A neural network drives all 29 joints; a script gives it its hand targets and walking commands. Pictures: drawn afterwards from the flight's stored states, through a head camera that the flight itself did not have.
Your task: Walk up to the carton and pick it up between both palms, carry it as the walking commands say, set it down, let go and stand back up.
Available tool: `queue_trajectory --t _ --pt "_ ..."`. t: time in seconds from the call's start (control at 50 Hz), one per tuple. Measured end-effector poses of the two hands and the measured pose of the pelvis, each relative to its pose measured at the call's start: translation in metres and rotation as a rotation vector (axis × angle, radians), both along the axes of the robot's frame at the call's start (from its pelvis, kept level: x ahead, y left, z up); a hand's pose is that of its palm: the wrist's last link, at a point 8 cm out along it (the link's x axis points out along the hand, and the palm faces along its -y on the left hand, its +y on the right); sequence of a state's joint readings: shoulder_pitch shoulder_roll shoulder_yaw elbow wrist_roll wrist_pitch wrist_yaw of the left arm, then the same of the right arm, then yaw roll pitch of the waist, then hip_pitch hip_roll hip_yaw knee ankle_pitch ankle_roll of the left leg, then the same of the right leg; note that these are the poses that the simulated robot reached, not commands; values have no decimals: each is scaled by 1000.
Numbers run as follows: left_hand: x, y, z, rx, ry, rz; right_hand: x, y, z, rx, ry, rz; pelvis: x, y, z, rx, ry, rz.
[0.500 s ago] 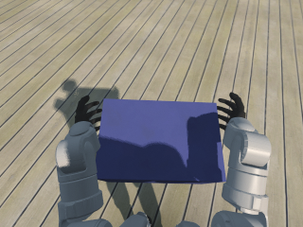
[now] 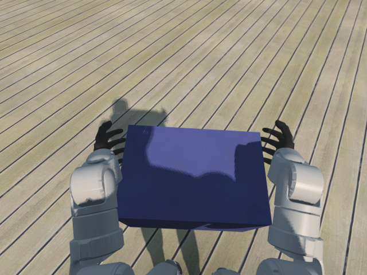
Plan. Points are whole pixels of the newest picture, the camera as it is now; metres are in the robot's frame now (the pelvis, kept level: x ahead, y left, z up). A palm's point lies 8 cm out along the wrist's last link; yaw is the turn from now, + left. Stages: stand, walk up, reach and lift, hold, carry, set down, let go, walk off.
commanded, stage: carry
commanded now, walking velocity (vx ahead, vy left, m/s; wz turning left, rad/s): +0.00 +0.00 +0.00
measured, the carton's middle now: (190, 182) +0.32 +0.00 +0.01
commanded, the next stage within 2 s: none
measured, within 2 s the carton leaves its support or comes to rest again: neither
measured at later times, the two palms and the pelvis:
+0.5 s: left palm (74, 195) +0.23 +0.20 +0.13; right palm (284, 184) +0.27 -0.15 +0.13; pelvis -0.06 +0.01 +0.00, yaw +3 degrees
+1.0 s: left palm (100, 201) +0.23 +0.16 +0.11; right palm (305, 194) +0.26 -0.19 +0.11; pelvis -0.07 -0.02 +0.00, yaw +4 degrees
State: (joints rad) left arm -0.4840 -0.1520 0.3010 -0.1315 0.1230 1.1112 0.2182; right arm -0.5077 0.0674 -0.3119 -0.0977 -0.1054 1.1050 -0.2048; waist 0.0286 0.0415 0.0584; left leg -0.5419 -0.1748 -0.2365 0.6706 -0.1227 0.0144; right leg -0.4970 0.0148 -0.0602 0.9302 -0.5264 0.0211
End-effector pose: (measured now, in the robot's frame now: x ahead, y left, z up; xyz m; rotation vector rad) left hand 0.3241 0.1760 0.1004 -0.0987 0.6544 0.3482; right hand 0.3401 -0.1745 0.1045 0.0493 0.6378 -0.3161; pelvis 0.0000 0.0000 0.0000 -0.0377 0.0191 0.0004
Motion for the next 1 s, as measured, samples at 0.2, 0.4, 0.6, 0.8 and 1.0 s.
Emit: queue_trajectory --t 0.2,0.4,0.6,0.8,1.0 --pt "-45 2 26 37 -25 14 -36 2 17 29 -31 4 -37 -3 12 22 -31 21" --pt "-68 14 32 47 -39 -4 -54 15 35 30 -62 31 -54 13 2 41 -24 60" --pt "-104 15 22 44 13 36 -82 17 15 59 -11 71 -72 0 1 47 -51 52" --pt "-99 -12 17 45 21 -9 -93 -12 10 63 -9 32 -75 -15 -2 52 -44 38" --pt "-93 -17 7 28 28 -12 -84 -17 9 44 -4 36 -74 -21 -2 36 -12 75"
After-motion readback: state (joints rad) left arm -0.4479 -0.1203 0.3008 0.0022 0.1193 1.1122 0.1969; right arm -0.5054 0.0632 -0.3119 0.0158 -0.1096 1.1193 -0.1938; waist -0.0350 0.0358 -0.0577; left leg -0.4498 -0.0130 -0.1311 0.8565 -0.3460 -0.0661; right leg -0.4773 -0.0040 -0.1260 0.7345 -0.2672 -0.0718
